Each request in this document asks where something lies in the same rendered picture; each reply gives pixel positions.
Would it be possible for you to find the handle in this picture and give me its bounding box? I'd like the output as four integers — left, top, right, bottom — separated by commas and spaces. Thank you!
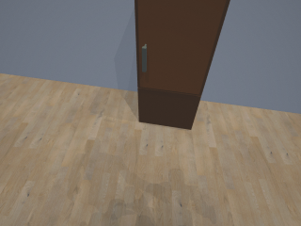
141, 44, 147, 73

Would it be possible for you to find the cupboard door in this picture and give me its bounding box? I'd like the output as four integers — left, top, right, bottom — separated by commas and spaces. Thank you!
137, 0, 227, 95

